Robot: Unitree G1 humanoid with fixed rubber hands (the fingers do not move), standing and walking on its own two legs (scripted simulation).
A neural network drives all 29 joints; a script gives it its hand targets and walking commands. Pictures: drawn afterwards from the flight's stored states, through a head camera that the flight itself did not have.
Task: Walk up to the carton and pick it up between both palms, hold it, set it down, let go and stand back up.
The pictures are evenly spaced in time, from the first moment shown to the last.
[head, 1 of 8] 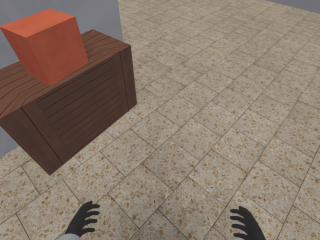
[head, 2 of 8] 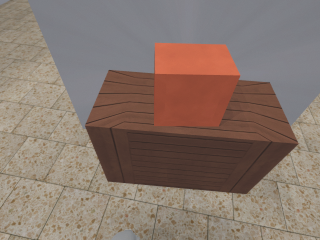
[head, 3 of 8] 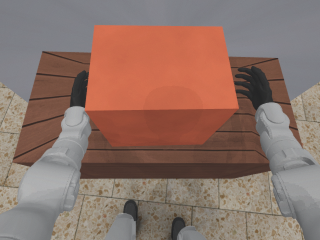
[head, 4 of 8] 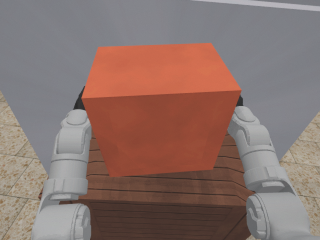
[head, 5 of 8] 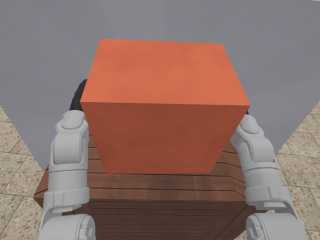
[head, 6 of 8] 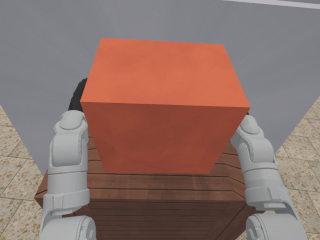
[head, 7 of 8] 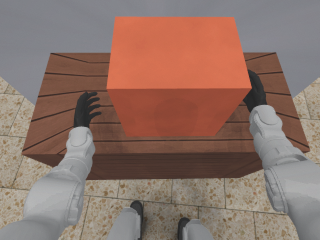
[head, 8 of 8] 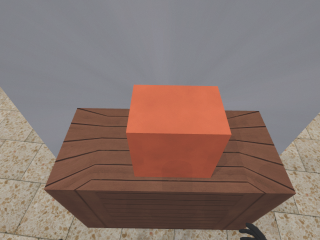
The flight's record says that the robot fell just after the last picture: no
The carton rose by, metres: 0.27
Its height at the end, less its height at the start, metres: +0.00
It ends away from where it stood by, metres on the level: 0.04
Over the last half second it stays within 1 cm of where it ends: yes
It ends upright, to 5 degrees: yes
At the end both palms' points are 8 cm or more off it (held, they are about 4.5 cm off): yes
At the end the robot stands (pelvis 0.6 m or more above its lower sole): yes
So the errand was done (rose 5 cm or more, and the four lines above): yes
